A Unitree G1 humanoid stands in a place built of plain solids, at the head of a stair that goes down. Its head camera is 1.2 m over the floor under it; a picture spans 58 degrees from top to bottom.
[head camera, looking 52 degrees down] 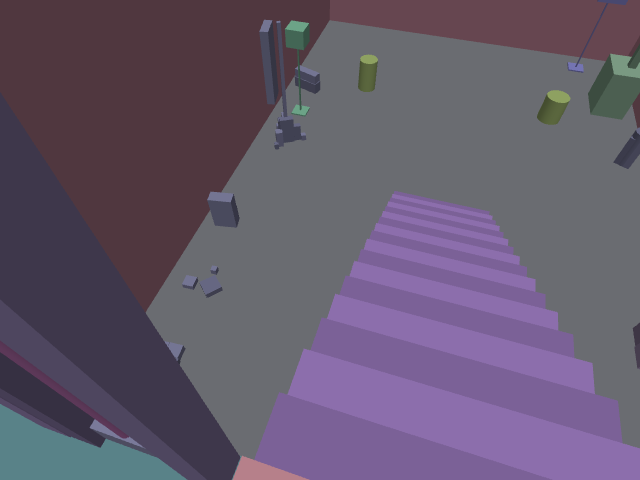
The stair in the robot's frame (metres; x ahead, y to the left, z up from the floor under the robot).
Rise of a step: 0.17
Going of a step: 0.23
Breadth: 1.20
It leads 17 degrees to the right of straight ahead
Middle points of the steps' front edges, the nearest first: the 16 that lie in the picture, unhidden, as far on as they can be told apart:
0.28 -0.44 -0.16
0.50 -0.51 -0.33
0.72 -0.58 -0.50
0.94 -0.65 -0.66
1.16 -0.72 -0.83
1.37 -0.78 -0.99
1.59 -0.85 -1.16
1.81 -0.92 -1.33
2.03 -0.99 -1.49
2.24 -1.06 -1.66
2.46 -1.13 -1.82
2.68 -1.19 -1.99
2.90 -1.26 -2.16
3.12 -1.33 -2.32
3.34 -1.40 -2.49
3.55 -1.47 -2.65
